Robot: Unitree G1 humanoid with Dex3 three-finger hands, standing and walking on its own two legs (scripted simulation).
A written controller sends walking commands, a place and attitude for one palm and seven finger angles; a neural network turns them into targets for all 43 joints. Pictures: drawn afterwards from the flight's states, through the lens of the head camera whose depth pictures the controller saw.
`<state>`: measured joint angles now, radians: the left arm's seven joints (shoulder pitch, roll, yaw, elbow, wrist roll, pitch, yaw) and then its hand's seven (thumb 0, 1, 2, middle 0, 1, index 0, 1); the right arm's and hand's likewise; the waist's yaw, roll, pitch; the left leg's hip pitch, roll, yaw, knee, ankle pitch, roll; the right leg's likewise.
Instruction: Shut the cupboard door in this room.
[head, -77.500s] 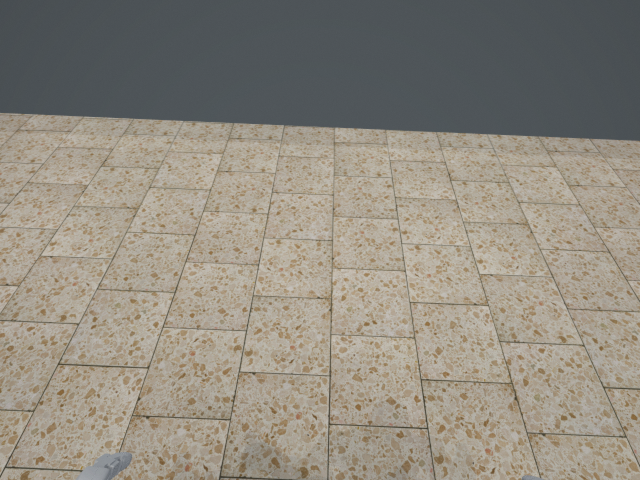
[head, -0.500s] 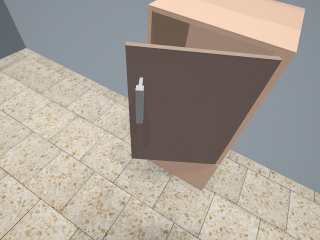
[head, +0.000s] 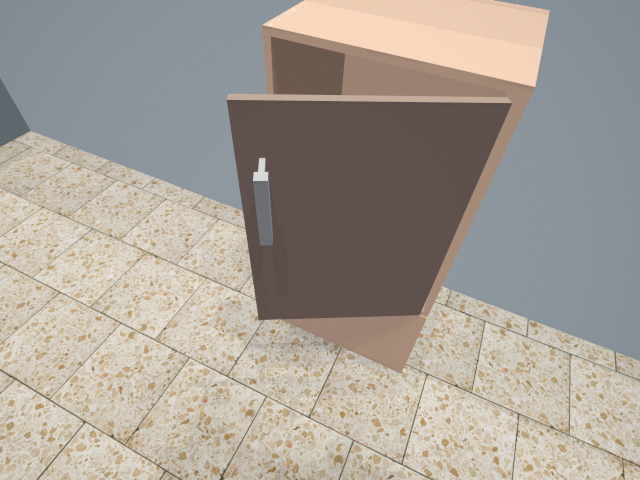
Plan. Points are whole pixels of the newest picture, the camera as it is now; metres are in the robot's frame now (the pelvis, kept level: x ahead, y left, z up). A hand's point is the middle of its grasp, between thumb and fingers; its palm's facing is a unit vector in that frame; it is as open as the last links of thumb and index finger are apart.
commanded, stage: come to a stop and stand still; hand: left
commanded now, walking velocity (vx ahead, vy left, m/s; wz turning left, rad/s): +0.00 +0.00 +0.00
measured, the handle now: (264, 202) +0.53 +0.12 +0.04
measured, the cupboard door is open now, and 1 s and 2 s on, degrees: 29 29 29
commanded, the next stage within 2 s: look again from close up in 0.34 s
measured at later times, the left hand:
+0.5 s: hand out of the picture -0.04 +0.15 -0.18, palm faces +0.03 -0.99 -0.14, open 7.3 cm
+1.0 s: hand out of the picture +0.03 +0.18 -0.18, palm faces +0.01 -0.97 -0.22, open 7.3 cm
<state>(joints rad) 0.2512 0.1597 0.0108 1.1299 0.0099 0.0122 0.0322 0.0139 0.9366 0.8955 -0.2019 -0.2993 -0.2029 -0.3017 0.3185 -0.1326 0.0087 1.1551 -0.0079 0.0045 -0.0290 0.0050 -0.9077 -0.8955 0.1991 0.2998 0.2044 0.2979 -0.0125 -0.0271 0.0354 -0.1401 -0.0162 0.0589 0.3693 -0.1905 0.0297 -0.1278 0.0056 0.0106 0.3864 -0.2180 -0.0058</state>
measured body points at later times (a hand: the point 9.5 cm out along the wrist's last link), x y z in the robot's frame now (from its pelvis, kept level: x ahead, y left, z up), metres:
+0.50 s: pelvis -0.01 +0.01 +0.00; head +0.01 +0.01 +0.45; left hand -0.04 +0.20 -0.17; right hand -0.01 -0.21 -0.16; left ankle +0.01 +0.10 -0.75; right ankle +0.00 -0.12 -0.75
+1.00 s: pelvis +0.01 +0.00 -0.01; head +0.01 -0.01 +0.44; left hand +0.03 +0.23 -0.16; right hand +0.03 -0.23 -0.17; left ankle +0.01 +0.10 -0.75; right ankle +0.00 -0.12 -0.75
